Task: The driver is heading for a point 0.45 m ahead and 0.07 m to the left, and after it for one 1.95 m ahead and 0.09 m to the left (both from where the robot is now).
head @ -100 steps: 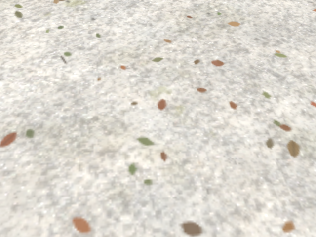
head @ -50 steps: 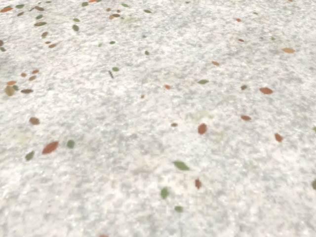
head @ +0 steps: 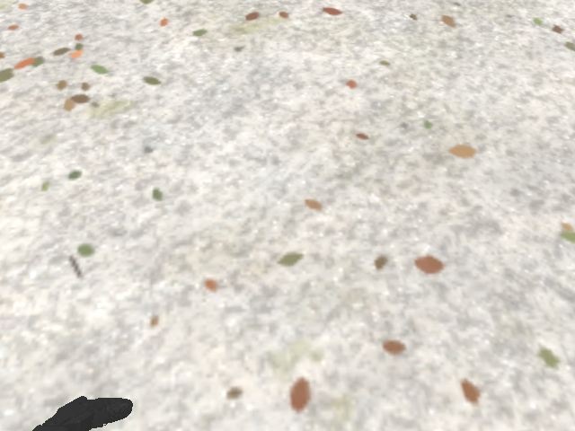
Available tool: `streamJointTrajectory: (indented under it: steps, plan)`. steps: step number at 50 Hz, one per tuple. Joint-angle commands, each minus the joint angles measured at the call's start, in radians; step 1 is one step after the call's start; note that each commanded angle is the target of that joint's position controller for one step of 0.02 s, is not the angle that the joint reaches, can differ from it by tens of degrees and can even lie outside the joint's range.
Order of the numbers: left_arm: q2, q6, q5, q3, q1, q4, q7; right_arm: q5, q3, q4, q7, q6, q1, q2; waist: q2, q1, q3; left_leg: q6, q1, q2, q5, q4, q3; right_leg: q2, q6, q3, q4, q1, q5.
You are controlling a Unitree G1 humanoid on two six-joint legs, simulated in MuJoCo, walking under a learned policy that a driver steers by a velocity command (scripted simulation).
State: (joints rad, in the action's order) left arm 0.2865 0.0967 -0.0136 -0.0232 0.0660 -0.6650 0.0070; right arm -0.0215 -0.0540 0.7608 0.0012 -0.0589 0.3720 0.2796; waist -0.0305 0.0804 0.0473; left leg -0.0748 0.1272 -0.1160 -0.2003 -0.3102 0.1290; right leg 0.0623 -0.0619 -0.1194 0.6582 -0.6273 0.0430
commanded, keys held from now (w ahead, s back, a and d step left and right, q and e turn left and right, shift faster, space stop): w+q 0.44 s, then q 0.04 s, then e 0.52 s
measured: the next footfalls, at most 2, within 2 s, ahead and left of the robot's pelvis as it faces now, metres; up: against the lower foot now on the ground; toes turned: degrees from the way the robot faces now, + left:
right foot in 0.14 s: +0.26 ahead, -0.14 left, +0.00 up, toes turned +10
left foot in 0.62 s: +0.46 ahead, +0.18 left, +0.00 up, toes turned +21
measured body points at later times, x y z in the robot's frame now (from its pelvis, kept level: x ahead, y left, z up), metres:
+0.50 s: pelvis +0.27 -0.03 +0.00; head +0.30 -0.02 +0.44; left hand +0.20 +0.26 -0.12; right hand +0.54 -0.21 -0.09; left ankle +0.37 +0.17 -0.69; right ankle +0.22 -0.15 -0.75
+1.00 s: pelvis +0.40 +0.04 -0.01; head +0.43 +0.03 +0.44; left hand +0.45 +0.34 -0.12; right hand +0.61 -0.20 -0.12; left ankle +0.42 +0.16 -0.75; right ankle +0.45 -0.08 -0.71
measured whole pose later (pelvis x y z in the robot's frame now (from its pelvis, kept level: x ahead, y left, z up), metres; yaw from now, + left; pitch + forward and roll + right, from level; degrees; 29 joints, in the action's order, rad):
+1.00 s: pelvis +0.40 +0.04 -0.01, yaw +10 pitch +0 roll +2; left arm 0.30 -0.07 0.01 -0.07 0.21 -0.78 -0.02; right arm 0.01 -0.06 0.76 0.02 0.00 0.11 0.27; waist -0.02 -0.01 0.05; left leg -0.03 0.27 0.04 -0.15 -0.42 -0.20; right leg 0.09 -0.06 0.02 0.84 -0.46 0.35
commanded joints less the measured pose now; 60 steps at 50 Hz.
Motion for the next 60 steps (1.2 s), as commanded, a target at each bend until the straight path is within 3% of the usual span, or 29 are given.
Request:
streamJointTrajectory:
  steps: [1, 5, 6, 7, 8, 9, 10, 11, 13, 19, 26, 28, 30, 31, 32, 33, 34, 35, 37, 38, 43, 49, 52, 53, 54, 55, 56, 57, 60]
  plan:
    - [0.07, 0.018, 0.014, -0.02, -0.079, 0.079, 0.006, -0.01, -0.05, -0.058, 0.015, -0.001, 0.008, 0.181, 0.109, -0.011, -0.042, -0.125, 0.131, 0.208, 0.157, 0.06, 0.181, -0.076, -0.008, 0.048, -0.109, 0.2, -0.127]
    - [0.124, 0.03, 0.024, -0.049, -0.037, 0.075, 0.008, -0.009, -0.052, -0.063, 0.02, 0.015, -0.003, 0.171, 0.148, -0.062, -0.055, -0.086, 0.04, 0.246, 0.115, -0.062, 0.287, -0.067, 0.045, 0.024, -0.192, 0.29, -0.002]
    - [0.143, 0.033, 0.021, -0.063, 0.039, 0.056, 0.003, -0.005, -0.046, -0.069, 0.018, 0.016, -0.012, 0.15, 0.145, -0.104, -0.089, -0.062, 0.055, 0.213, 0.146, -0.137, 0.273, -0.058, 0.073, 0.036, -0.231, 0.403, 0.011]
    - [0.182, 0.037, 0.006, -0.078, 0.165, 0.044, -0.005, 0.005, -0.027, -0.085, 0.013, 0.014, -0.02, 0.099, 0.097, -0.165, -0.199, -0.031, 0.128, 0.162, 0.101, -0.344, 0.218, 0.051, 0.129, -0.048, -0.214, 0.614, 0.049]
    - [0.261, 0.027, -0.009, -0.098, 0.285, 0.028, -0.012, 0.003, -0.003, -0.105, 0.013, 0.007, 0.084, 0.022, -0.125, -0.155, -0.351, 0.037, 0.406, 0.028, -0.23, -0.669, 0.075, 0.277, 0.253, -0.377, -0.229, 0.959, 0.15]
    - [0.246, 0.013, 0.01, -0.099, 0.326, -0.004, 0.0, -0.019, -0.002, -0.12, 0.014, 0.001, 0.137, 0.066, -0.301, -0.138, -0.375, 0.055, 0.616, 0.058, -0.416, -0.882, 0.034, 0.385, 0.33, -0.699, -0.325, 1.001, 0.405]
    - [0.161, 0.01, 0.015, -0.079, 0.271, 0.013, 0.0, -0.025, -0.025, -0.103, 0.016, 0.006, 0.071, 0.15, -0.153, -0.155, -0.23, 0.065, 0.67, 0.113, -0.326, -0.963, 0.054, 0.335, 0.292, -0.598, -0.362, 0.879, 0.494]
    - [0.125, 0.005, 0.012, -0.067, 0.225, 0.017, -0.002, -0.013, -0.032, -0.115, 0.016, 0.013, -0.012, 0.168, -0.077, -0.156, -0.133, 0.071, 0.662, 0.144, -0.244, -0.966, 0.018, 0.289, 0.255, -0.432, -0.368, 0.758, 0.4]
    - [0.084, 0.003, 0.002, -0.053, 0.16, 0.004, -0.001, 0.0, -0.037, -0.131, 0.01, 0.02, -0.065, 0.142, -0.066, -0.115, -0.043, 0.078, 0.603, 0.2, -0.145, -0.891, 0.004, 0.208, 0.233, -0.237, -0.418, 0.587, 0.195]
    - [0.126, 0.021, 0.008, -0.073, 0.169, -0.051, -0.003, 0.0, -0.02, -0.173, -0.007, 0.035, -0.135, 0.07, -0.043, -0.101, -0.015, 0.099, 0.609, 0.236, 0.01, -0.726, -0.025, 0.196, 0.264, 0.002, -0.507, 0.538, -0.055]
    - [0.173, -0.011, 0.026, -0.075, 0.236, -0.117, -0.013, 0.01, 0.0, -0.235, -0.049, 0.009, -0.332, 0.029, -0.014, -0.16, 0.016, 0.066, 0.453, 0.17, 0.226, -0.343, -0.137, 0.163, 0.216, 0.198, -0.442, 0.561, -0.374]
    - [0.191, -0.021, 0.041, -0.076, 0.258, -0.142, -0.009, 0.013, -0.005, -0.244, -0.055, 0.002, -0.329, 0.042, -0.037, -0.135, -0.009, 0.032, 0.388, 0.136, 0.172, -0.276, -0.141, 0.181, 0.208, 0.179, -0.383, 0.61, -0.485]
    - [0.21, -0.029, 0.056, -0.077, 0.231, -0.151, -0.009, 0.031, -0.032, -0.202, -0.047, -0.004, -0.196, 0.1, -0.049, -0.038, -0.09, -0.013, 0.195, 0.091, 0.208, -0.168, -0.163, 0.151, 0.173, 0.173, -0.216, 0.634, -0.625]
    - [0.188, -0.026, 0.052, -0.066, 0.242, -0.156, -0.008, 0.041, -0.049, -0.172, -0.034, -0.004, -0.105, 0.15, -0.027, 0.011, -0.151, -0.04, 0.006, 0.109, 0.407, -0.115, -0.155, 0.106, 0.134, 0.193, -0.07, 0.559, -0.569]
    - [0.119, -0.016, 0.011, -0.037, 0.243, -0.119, -0.005, 0.071, -0.062, -0.155, -0.011, 0.003, 0.015, 0.233, 0.104, 0.041, -0.308, -0.109, -0.312, 0.338, 0.946, -0.231, 0.051, 0.033, 0.08, 0.204, 0.223, 0.337, -0.111]
    - [0.035, -0.018, 0.011, -0.004, 0.428, -0.152, 0.011, 0.085, -0.04, -0.175, -0.007, 0.011, -0.028, 0.225, 0.277, -0.045, -0.514, -0.309, -0.542, 0.615, 1.191, -0.263, 0.354, -0.083, 0.022, 0.072, 0.53, 0.124, 0.697]
    - [0.161, -0.031, 0.04, -0.038, 0.389, -0.189, 0.009, 0.061, -0.037, -0.18, -0.013, 0.024, -0.024, 0.168, 0.152, 0.016, -0.55, -0.279, -0.444, 0.55, 1.031, -0.224, 0.28, -0.048, 0.016, -0.045, 0.582, 0.141, 0.69]
    - [0.171, -0.042, 0.063, -0.046, 0.295, -0.153, 0.007, 0.042, -0.027, -0.17, -0.018, 0.025, -0.096, 0.146, 0.151, -0.007, -0.382, -0.232, -0.335, 0.487, 0.874, -0.175, 0.162, -0.019, 0.014, -0.006, 0.567, 0.057, 0.655]
    - [0.123, -0.08, 0.039, -0.044, 0.267, -0.163, -0.022, 0.03, -0.007, -0.149, -0.02, 0.019, -0.219, 0.077, 0.105, -0.077, -0.201, -0.167, -0.067, 0.407, 0.599, -0.069, 0.049, 0.037, -0.016, 0.033, 0.452, 0.093, 0.535]
    - [0.109, -0.105, 0.034, -0.045, 0.305, -0.175, -0.031, 0.043, -0.01, -0.141, -0.021, 0.015, -0.261, 0.081, 0.129, -0.114, -0.173, -0.162, 0.07, 0.386, 0.532, -0.014, -0.005, 0.035, -0.035, 0.053, 0.441, 0.198, 0.469]
    - [0.094, -0.149, 0.023, -0.06, 0.268, -0.123, -0.055, 0.05, -0.033, -0.107, 0.008, 0.015, -0.322, 0.116, 0.157, -0.123, -0.127, -0.177, 0.179, 0.41, 0.232, 0.079, -0.101, 0.041, -0.033, 0.092, 0.364, 0.216, 0.334]
    - [0.099, -0.157, 0.021, -0.065, 0.165, -0.05, -0.022, 0.031, -0.048, -0.061, 0.031, 0.047, -0.313, 0.148, 0.147, -0.092, -0.112, -0.158, 0.103, 0.455, 0.116, 0.065, -0.136, 0.042, 0.017, 0.137, 0.178, 0.241, 0.306]
    - [0.097, -0.156, 0.02, -0.073, 0.207, -0.048, -0.003, 0.003, -0.055, -0.044, 0.03, 0.063, -0.335, 0.163, 0.138, -0.129, -0.117, -0.098, 0.081, 0.442, 0.132, -0.039, -0.179, 0.005, 0.066, 0.189, -0.028, 0.345, 0.229]
    - [0.114, -0.153, 0.013, -0.083, 0.235, -0.057, -0.003, -0.004, -0.052, -0.027, 0.03, 0.068, -0.306, 0.141, 0.102, -0.134, -0.114, -0.047, 0.103, 0.402, 0.076, -0.12, -0.212, -0.022, 0.096, 0.183, -0.121, 0.404, 0.159]
    - [0.184, -0.149, 0.01, -0.103, 0.253, -0.052, -0.013, 0.008, -0.044, -0.007, 0.027, 0.074, -0.249, 0.101, -0.068, -0.117, -0.086, 0.042, 0.189, 0.31, -0.053, -0.319, -0.297, 0.055, 0.15, 0.027, -0.263, 0.462, -0.072]
    - [0.293, -0.144, 0.011, -0.121, 0.241, -0.015, -0.031, 0.055, -0.03, -0.049, 0.023, 0.076, -0.266, 0.062, -0.353, -0.082, -0.054, 0.152, 0.484, 0.147, -0.443, -0.619, -0.328, 0.283, 0.308, -0.319, -0.295, 0.564, -0.394]
    - [0.282, -0.12, -0.025, -0.115, 0.264, -0.005, -0.018, 0.046, -0.042, -0.076, 0.031, 0.073, -0.368, 0.098, -0.245, -0.156, -0.113, 0.145, 0.531, 0.1, -0.499, -0.796, -0.146, 0.324, 0.419, -0.393, -0.34, 0.504, -0.317]
    - [0.261, -0.097, -0.027, -0.109, 0.229, -0.003, -0.011, 0.023, -0.05, -0.074, 0.035, 0.075, -0.381, 0.118, -0.153, -0.134, -0.106, 0.125, 0.549, 0.12, -0.415, -0.85, -0.095, 0.274, 0.384, -0.314, -0.349, 0.502, -0.236]
    - [0.179, -0.089, 0.024, -0.086, 0.107, 0.021, -0.029, 0.032, -0.065, -0.03, 0.053, 0.08, -0.327, 0.132, -0.09, -0.075, -0.113, 0.124, 0.528, 0.141, -0.215, -0.837, -0.066, 0.183, 0.277, -0.194, -0.323, 0.496, -0.207]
